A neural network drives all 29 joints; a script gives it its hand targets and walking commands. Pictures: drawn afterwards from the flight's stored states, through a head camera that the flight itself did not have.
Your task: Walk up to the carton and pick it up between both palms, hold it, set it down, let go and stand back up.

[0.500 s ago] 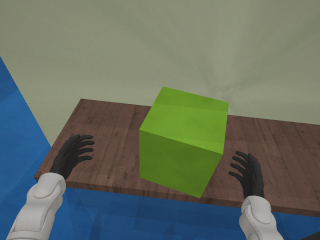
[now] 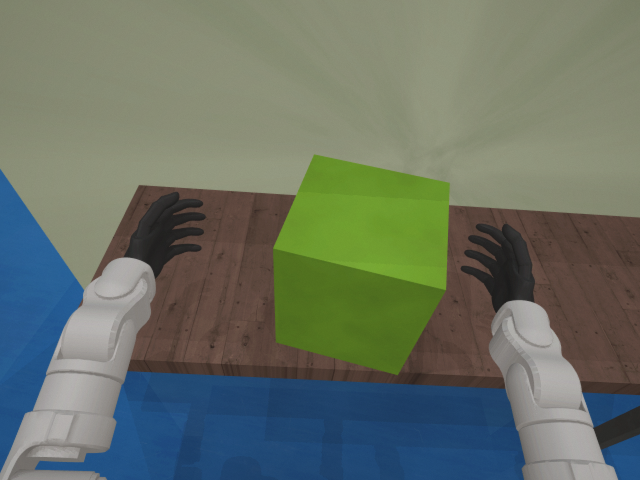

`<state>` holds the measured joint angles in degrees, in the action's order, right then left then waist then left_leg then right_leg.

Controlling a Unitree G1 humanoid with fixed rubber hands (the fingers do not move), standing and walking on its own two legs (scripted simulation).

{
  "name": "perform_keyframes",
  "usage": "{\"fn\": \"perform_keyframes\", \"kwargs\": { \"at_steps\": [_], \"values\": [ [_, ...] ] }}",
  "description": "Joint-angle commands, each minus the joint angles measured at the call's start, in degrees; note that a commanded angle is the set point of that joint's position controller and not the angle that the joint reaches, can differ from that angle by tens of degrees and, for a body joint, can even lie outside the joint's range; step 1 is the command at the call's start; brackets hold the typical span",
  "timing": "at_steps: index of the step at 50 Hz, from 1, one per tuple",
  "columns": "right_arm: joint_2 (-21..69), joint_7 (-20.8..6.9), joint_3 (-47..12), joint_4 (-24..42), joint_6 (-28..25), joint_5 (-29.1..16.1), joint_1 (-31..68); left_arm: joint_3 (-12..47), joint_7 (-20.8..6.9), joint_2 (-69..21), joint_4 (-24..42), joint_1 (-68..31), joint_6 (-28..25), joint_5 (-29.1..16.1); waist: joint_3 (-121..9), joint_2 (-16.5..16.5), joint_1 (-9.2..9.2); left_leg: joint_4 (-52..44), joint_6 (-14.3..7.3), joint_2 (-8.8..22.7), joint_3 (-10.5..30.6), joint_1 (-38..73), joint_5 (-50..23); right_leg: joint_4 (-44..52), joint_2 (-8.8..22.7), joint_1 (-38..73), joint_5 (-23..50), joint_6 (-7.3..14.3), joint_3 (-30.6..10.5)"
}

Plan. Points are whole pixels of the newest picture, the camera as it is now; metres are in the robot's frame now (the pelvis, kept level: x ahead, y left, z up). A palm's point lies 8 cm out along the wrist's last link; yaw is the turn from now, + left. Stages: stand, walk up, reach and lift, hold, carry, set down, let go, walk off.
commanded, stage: reach and lift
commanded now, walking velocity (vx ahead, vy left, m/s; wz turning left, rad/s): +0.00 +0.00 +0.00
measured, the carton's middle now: (357, 267) +0.43 -0.09 -0.02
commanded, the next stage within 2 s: none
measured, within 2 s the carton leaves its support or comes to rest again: neither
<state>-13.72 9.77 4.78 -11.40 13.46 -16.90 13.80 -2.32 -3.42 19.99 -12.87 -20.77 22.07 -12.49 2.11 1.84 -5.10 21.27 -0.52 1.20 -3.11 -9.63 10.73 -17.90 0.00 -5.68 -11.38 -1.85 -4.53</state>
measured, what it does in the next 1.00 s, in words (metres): stands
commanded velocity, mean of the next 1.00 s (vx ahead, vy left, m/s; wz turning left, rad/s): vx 0.00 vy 0.00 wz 0.00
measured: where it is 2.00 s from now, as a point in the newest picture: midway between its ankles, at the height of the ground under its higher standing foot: outside the picture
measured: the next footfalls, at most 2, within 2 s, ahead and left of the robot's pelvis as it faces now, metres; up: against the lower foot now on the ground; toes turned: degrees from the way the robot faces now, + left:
none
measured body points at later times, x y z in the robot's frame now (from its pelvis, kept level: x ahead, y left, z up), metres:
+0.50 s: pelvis -0.01 -0.02 +0.00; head +0.02 +0.00 +0.45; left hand +0.45 +0.15 +0.13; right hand +0.37 -0.27 +0.13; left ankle +0.01 +0.11 -0.75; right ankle -0.02 -0.14 -0.75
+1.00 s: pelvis -0.01 -0.01 -0.01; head +0.03 +0.02 +0.44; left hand +0.48 +0.14 +0.13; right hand +0.40 -0.26 +0.13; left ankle +0.01 +0.11 -0.75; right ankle -0.02 -0.14 -0.75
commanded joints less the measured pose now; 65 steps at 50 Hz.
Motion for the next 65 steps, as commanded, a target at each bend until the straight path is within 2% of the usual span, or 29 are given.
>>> {"fn": "perform_keyframes", "kwargs": {
  "at_steps": [1, 4, 8, 10, 12, 14, 16, 17, 18, 21, 24, 26, 27, 29, 33, 34, 35, 38, 42, 43, 47, 50, 52, 54, 56, 58, 59, 63, 65],
  "values": [
    [-10.63, -0.36, 3.04, 5.67, -2.06, -0.36, 20.32, -3.38, -0.03, 8.48, 6.62, -25.41, -1.57, -0.12, -23.87, -4.91, -0.95, -0.08, 2.63, -0.22, 1.74, 19.26, -21.96, 1.11, -3.13, -4.62, 23.48, 1.32, 4.98],
    [-10.93, -0.58, 2.84, 3.99, -1.8, -0.51, 25.52, -3.42, 0.04, 9.45, 2.08, -30.4, -2.24, -0.72, -24.0, -2.66, -1.03, -0.82, 1.61, -0.45, 1.62, 16.77, -17.36, 1.04, -2.75, -4.27, 22.61, 0.89, 4.64],
    [-10.8, -0.43, 2.81, 2.02, -2.18, -0.12, 28.09, -2.78, 0.11, 9.74, -0.96, -33.22, -3.24, -0.95, -28.3, -1.69, -1.93, -0.55, 1.1, -0.69, 1.65, 16.27, -17.14, 0.28, -2.55, -2.69, 26.41, 0.27, 4.19],
    [-10.91, -0.32, 2.52, 0.06, -2.2, -0.13, 32.55, -2.77, -0.05, 11.03, -5.53, -37.48, -3.91, -1.23, -29.63, -1.58, -1.89, -0.42, 0.74, -1.1, 1.59, 14.3, -15.71, -0.02, -2.13, -2.97, 26.85, -0.13, 3.68],
    [-10.01, -0.11, 1.72, 0.48, -2.58, -0.24, 32.99, -3.0, -0.16, 11.33, -6.39, -37.65, -4.85, -1.15, -32.05, -0.82, -2.0, -0.2, 0.47, -1.33, 1.43, 13.45, -16.35, -0.61, -1.9, -0.96, 29.45, -0.55, 3.49],
    [-9.7, 0.17, 1.33, -1.46, -2.7, -0.4, 34.12, -3.17, -0.36, 12.02, -8.03, -39.41, -5.81, -0.76, -32.95, -1.29, -2.37, 0.02, 0.48, -1.47, 1.32, 11.85, -16.21, -1.34, -1.58, -0.02, 31.86, -1.07, 3.25],
    [-9.72, 0.3, 1.97, -4.0, -2.48, 0.58, 38.3, -2.98, -0.31, 12.97, -11.23, -44.39, -6.69, -0.87, -33.78, -1.63, -3.0, -0.29, 0.17, -1.52, 1.54, 10.47, -13.03, -1.18, -1.24, -0.95, 29.38, -1.24, 3.27],
    [-9.31, 0.41, 1.5, -4.5, -2.65, 0.26, 39.37, -3.06, -0.39, 13.21, -12.83, -45.31, -7.31, -0.87, -34.1, -1.63, -2.62, -0.42, -0.05, -1.61, 1.36, 8.98, -12.75, -1.49, -1.01, -0.71, 30.02, -1.25, 3.05],
    [-9.04, 0.5, 1.52, -6.16, -2.61, 0.48, 40.17, -2.62, -0.44, 12.91, -14.32, -46.3, -7.4, -0.8, -34.91, -1.63, -3.32, -0.49, -0.14, -1.5, 1.54, 8.96, -12.29, -1.72, -0.94, -0.73, 30.68, -1.41, 3.15],
    [-8.06, 0.59, 0.81, -9.73, -3.0, 0.68, 41.94, -2.14, -0.13, 12.65, -17.46, -48.93, -8.84, -0.41, -36.59, -3.32, -3.52, -0.35, -0.12, -1.5, 1.63, 8.29, -12.33, -2.17, -0.77, -1.36, 31.32, -1.42, 3.22],
    [-8.64, 0.62, 0.5, -12.44, -3.61, -0.06, 43.96, -1.96, 0.09, 12.23, -19.58, -50.69, -9.3, 0.38, -38.07, -4.97, -3.18, 0.99, 0.76, -1.45, 1.79, 10.69, -15.36, -2.55, -1.28, -3.2, 32.67, -1.22, 4.07],
    [-8.43, 0.85, -0.12, -14.51, -3.48, -0.47, 48.55, -0.96, -0.02, 12.37, -23.87, -54.22, -9.58, -0.38, -36.83, -4.2, -3.38, 1.25, 0.65, -1.47, 1.87, 9.51, -13.73, -1.97, -1.13, -4.86, 30.01, -1.21, 4.14],
    [-8.49, 0.92, 0.39, -15.7, -3.76, 0.18, 50.03, -0.4, 0.09, 12.48, -24.23, -56.39, -10.14, -0.67, -38.17, -4.96, -4.42, 1.06, 0.81, -1.31, 2.05, 10.02, -13.26, -1.88, -1.28, -5.31, 29.27, -1.02, 4.5],
    [-9.03, 0.85, 1.07, -17.39, -4.35, 0.21, 52.32, 0.61, 0.48, 12.18, -26.31, -58.3, -10.45, -0.87, -39.14, -5.68, -4.48, 1.66, 1.21, -1.07, 2.32, 10.5, -13.44, -1.95, -1.58, -7.58, 28.12, -0.8, 5.01],
    [-9.5, 1.05, 1.85, -18.67, -5.86, 0.19, 54.35, 1.59, 1.56, 11.59, -24.95, -61.44, -11.69, -0.97, -45.44, -7.44, -5.05, 4.5, 2.64, -0.92, 2.83, 14.69, -18.62, -2.55, -2.43, -10.15, 30.7, -0.33, 5.94],
    [-9.58, 0.93, 1.68, -20.98, -5.99, 0.05, 54.5, 1.51, 1.64, 11.04, -26.66, -61.59, -11.69, -0.76, -45.19, -8.15, -5.03, 5.09, 3.14, -0.74, 3.16, 15.91, -20.27, -2.47, -2.79, -11.24, 30.43, 0.1, 6.38],
    [-10.02, 0.92, 1.64, -20.69, -6.26, 0.09, 55.57, 1.58, 1.71, 11.23, -27.06, -62.3, -11.6, -1.15, -46.0, -7.59, -4.85, 5.65, 3.31, -0.7, 3.15, 16.54, -21.57, -2.62, -2.94, -11.89, 30.91, -0.03, 6.68],
    [-10.31, 0.55, 1.25, -27.62, -5.67, -0.03, 57.91, 2.47, 1.61, 10.71, -33.05, -64.61, -11.38, -1.04, -43.03, -7.53, -5.67, 5.67, 3.44, -0.66, 3.41, 17.16, -20.02, -1.77, -2.99, -14.18, 27.69, 0.27, 7.16],
    [-10.2, 0.78, 2.21, -30.72, -7.57, 0.55, 57.37, 4.34, 1.51, 8.54, -37.36, -62.32, -13.04, -0.74, -42.46, -7.49, -6.46, 6.16, 3.88, -0.63, 3.78, 17.85, -21.01, -1.54, -3.22, -15.7, 27.97, 0.34, 7.69],
    [-10.09, 0.79, 2.35, -31.5, -8.23, 0.41, 56.75, 4.84, 1.46, 8.48, -36.83, -62.47, -13.83, -0.73, -42.97, -8.97, -6.73, 6.63, 4.43, -0.72, 3.92, 18.25, -22.35, -1.68, -3.23, -15.68, 28.47, 0.45, 7.94],
    [-9.2, 0.66, 2.68, -35.06, -11.83, 1.25, 54.5, 4.62, 1.45, 6.33, -39.27, -60.2, -17.2, 0.33, -43.07, -9.89, -7.42, 8.09, 5.48, -0.39, 4.41, 20.31, -26.6, -1.77, -3.65, -17.74, 29.91, 0.4, 8.68],
    [-8.15, 0.17, 0.66, -36.78, -13.87, 0.44, 52.83, 3.06, 1.47, 6.4, -40.18, -58.65, -19.73, 1.62, -40.54, -10.49, -5.66, 8.44, 5.72, -0.75, 4.0, 19.25, -27.94, -2.48, -3.4, -16.51, 30.6, -0.01, 8.64],
    [-7.35, -0.18, 0.24, -37.34, -15.18, 0.2, 53.67, 2.92, 1.51, 6.25, -42.8, -59.14, -21.87, 1.98, -40.08, -10.02, -4.74, 7.98, 5.42, -0.88, 3.89, 16.76, -24.99, -2.44, -3.16, -16.78, 27.41, 0.06, 8.44],
    [-6.37, -0.05, 0.33, -36.43, -16.82, 0.82, 54.46, 3.28, 1.63, 6.41, -43.81, -59.87, -24.59, 1.01, -40.79, -8.58, -5.21, 7.84, 4.79, -1.24, 3.66, 13.58, -22.71, -3.2, -2.51, -16.61, 29.02, -0.47, 7.83],
    [-5.58, -0.11, 1.58, -36.2, -18.99, 1.45, 55.44, 3.37, 2.25, 6.44, -43.63, -62.01, -28.13, 1.25, -44.98, -9.59, -5.11, 8.47, 4.85, -1.25, 3.87, 11.51, -21.2, -4.11, -2.27, -17.87, 28.21, -0.39, 7.47],
    [-5.6, -0.51, 1.39, -34.29, -20.79, 1.83, 56.97, 3.16, 3.04, 7.19, -44.52, -64.09, -31.05, 0.37, -49.3, -8.83, -4.08, 9.66, 4.8, -1.35, 3.85, 9.7, -20.85, -5.33, -2.29, -19.08, 28.26, -0.57, 7.24],
    [-5.57, -0.61, 2.15, -34.05, -21.61, 2.2, 57.68, 4.03, 3.34, 6.72, -44.69, -65.01, -32.58, -0.2, -51.3, -9.09, -4.33, 10.05, 4.86, -1.29, 3.95, 8.92, -20.36, -6.03, -2.2, -20.24, 27.53, -0.55, 7.18],
    [-4.97, -0.86, 2.04, -39.18, -22.85, 4.12, 57.42, 5.67, 3.16, 6.06, -53.11, -65.01, -36.67, -1.58, -51.73, -5.97, -5.28, 10.94, 3.86, -1.29, 4.17, 3.97, -15.02, -7.94, -1.58, -22.54, 24.0, -0.76, 7.01],
    [-4.96, -0.61, 2.69, -41.57, -23.75, 4.54, 58.15, 7.75, 2.94, 5.22, -57.65, -65.39, -37.97, -2.81, -51.84, -5.63, -6.74, 11.4, 3.39, -1.32, 4.32, 1.21, -11.58, -9.04, -1.3, -25.32, 21.28, -0.91, 7.27]
  ]
}}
